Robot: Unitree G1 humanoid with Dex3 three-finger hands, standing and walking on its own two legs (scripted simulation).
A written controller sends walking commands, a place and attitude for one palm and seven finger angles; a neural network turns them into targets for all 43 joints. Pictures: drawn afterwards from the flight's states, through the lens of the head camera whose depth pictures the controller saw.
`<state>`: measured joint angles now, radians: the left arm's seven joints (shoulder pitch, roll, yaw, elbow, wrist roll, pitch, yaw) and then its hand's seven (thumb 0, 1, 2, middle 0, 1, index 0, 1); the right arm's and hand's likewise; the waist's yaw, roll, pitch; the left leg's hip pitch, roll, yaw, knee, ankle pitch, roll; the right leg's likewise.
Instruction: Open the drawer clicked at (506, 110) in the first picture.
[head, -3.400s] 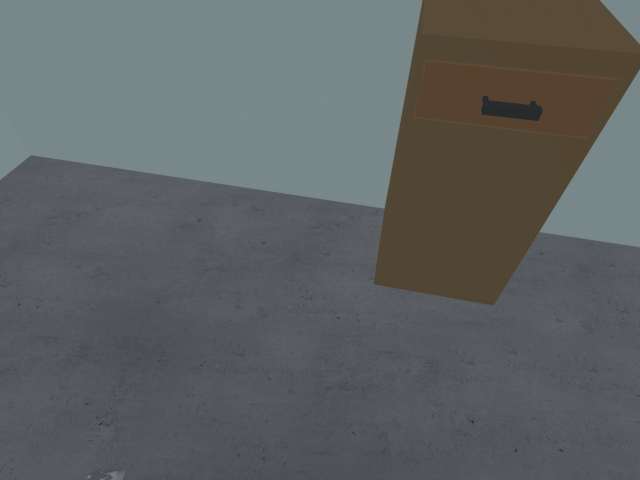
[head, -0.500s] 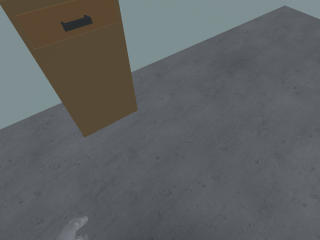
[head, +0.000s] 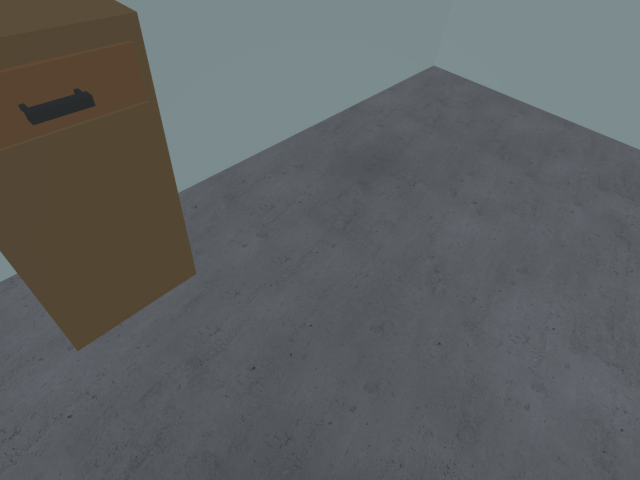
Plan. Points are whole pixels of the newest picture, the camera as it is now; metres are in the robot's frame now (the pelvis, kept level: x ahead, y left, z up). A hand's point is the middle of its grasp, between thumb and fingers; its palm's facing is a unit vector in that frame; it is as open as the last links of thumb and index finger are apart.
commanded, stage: walk to a spot facing it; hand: left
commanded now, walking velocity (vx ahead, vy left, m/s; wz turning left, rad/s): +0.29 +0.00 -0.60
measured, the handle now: (56, 103) +0.76 +0.60 +0.03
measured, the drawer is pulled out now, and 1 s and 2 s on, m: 0.00 0.00 0.00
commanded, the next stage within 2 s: turn to face it in 1.22 s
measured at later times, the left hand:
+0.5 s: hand (289, 356) +0.36 +0.07 -0.18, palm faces -0.31 -0.93 -0.18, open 7.4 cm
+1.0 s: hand (277, 309) +0.46 +0.10 -0.19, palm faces -0.40 -0.90 -0.18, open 7.4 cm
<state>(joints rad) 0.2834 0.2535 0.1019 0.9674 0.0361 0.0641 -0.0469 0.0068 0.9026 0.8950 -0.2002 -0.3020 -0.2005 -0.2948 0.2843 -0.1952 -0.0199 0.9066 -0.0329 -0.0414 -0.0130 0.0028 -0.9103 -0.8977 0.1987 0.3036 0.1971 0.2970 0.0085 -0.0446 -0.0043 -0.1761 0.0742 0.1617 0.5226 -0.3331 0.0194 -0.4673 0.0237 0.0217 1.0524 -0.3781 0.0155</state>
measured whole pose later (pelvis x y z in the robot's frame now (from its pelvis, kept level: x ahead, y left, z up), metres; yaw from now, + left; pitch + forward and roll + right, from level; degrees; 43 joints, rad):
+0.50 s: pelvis +0.18 -0.07 -0.03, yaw -17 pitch -1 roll -1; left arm 0.08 0.22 0.07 0.93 0.01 -0.03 -0.03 0.00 0.90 0.89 -0.20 -0.30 -0.20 -0.29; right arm 0.42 -0.15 -0.04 1.07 -0.02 0.00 -0.01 0.01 -0.91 -0.90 0.20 0.30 0.20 0.30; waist -0.05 -0.02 0.13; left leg -0.30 0.17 0.11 1.33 -0.45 -0.06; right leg -0.41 0.03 -0.16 0.69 -0.27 -0.12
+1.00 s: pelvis +0.39 -0.08 -0.01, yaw -32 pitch -1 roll -1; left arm 0.36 0.22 0.09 1.04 0.02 0.01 -0.02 0.01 0.90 0.90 -0.20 -0.30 -0.20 -0.29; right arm 0.10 -0.16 -0.01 0.88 -0.03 -0.07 0.00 0.00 -0.91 -0.90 0.20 0.30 0.20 0.30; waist 0.06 -0.05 0.05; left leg -0.33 0.11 0.19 0.62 -0.26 0.02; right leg -0.36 0.02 0.00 1.15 -0.49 0.00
